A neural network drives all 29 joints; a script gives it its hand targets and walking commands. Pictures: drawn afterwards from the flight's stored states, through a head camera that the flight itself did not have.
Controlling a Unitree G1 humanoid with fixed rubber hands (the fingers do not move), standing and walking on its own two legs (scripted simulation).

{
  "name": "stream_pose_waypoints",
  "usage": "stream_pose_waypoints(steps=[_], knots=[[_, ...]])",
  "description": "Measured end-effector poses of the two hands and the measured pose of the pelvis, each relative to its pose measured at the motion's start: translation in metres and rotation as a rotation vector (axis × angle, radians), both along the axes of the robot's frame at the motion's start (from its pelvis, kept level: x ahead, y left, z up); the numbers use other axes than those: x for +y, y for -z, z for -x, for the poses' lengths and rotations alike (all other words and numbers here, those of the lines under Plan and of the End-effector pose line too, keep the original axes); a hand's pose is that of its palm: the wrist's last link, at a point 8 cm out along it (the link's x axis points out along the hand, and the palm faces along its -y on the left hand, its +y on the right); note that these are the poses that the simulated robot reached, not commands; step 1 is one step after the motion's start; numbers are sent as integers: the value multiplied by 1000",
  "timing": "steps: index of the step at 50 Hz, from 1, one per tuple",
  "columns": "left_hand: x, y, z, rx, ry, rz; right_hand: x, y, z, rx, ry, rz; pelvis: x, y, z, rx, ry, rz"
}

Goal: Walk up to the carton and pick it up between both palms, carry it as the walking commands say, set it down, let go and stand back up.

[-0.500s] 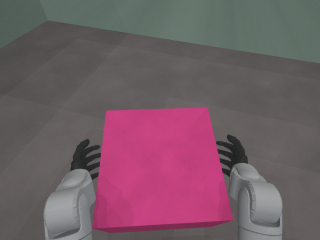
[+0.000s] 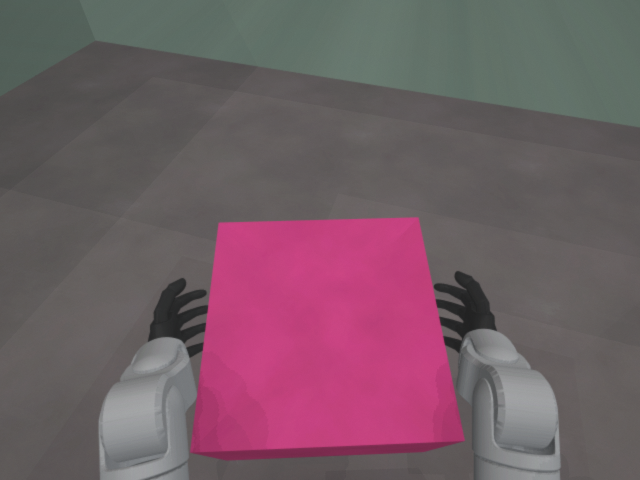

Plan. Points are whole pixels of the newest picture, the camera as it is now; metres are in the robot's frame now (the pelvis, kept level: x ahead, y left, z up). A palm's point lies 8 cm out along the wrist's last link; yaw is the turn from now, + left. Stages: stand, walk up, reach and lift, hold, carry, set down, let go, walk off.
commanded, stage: carry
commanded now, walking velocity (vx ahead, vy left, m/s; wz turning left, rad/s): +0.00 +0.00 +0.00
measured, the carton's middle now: (322, 339) +0.30 +0.00 +0.00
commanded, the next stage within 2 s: hold in 0.76 s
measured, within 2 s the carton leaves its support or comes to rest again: neither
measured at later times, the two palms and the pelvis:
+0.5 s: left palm (174, 349) +0.26 +0.17 +0.07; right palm (473, 344) +0.26 -0.17 +0.07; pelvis +0.00 +0.00 +0.00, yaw +0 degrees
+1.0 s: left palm (185, 360) +0.27 +0.17 +0.03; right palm (467, 358) +0.26 -0.17 +0.03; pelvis +0.00 +0.00 +0.00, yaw +0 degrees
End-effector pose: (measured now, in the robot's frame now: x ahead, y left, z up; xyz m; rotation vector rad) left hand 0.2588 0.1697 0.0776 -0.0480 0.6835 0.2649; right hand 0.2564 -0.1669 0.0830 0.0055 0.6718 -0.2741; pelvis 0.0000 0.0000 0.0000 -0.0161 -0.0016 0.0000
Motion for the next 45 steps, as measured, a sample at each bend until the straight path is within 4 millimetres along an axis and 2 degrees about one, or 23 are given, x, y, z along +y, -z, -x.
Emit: stream_pose_waypoints(steps=[39, 41, 43, 45], knots=[[-1, 17, -5, 13, 23, -18, -1, 19, -1, 15, -15, 25, 0, 0, 0, 0, 0, 0], [-2, 24, -7, 16, 43, -41, -2, 26, -5, 19, -34, 32, 0, 0, 0, -2, 1, -1], [-3, 39, -10, 34, 63, -69, -4, 40, -10, 37, -54, 51, 0, 0, 1, -3, 3, -1], [-3, 48, -9, 44, 65, -71, -5, 50, -8, 48, -67, 56, 1, 0, 0, -2, 3, -2]])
